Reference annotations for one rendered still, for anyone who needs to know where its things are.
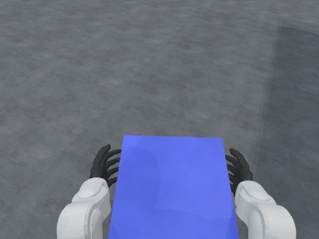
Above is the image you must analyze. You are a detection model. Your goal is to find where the robot right forearm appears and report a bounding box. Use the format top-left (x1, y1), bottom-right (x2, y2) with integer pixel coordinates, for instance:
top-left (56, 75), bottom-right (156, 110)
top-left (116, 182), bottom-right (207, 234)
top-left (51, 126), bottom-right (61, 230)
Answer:
top-left (234, 180), bottom-right (297, 239)

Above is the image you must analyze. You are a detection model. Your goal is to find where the carton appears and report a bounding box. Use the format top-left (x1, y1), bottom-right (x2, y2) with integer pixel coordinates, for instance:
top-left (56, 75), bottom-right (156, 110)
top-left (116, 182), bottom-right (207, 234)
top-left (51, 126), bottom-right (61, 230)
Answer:
top-left (108, 134), bottom-right (239, 239)

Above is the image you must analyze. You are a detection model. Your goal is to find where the robot left forearm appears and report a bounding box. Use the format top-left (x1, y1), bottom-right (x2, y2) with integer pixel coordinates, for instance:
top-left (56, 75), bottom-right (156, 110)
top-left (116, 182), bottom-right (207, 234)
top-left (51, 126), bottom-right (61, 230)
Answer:
top-left (57, 177), bottom-right (112, 239)

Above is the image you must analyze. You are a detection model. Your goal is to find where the robot right hand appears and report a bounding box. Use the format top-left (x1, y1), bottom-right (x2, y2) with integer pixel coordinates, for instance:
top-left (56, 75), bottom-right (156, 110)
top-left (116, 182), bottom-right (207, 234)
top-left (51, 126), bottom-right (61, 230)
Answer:
top-left (225, 148), bottom-right (253, 196)

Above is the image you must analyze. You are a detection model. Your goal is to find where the robot left hand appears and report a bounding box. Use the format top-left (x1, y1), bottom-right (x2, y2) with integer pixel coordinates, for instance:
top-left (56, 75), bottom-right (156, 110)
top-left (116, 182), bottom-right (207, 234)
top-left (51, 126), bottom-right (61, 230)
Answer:
top-left (90, 144), bottom-right (122, 188)

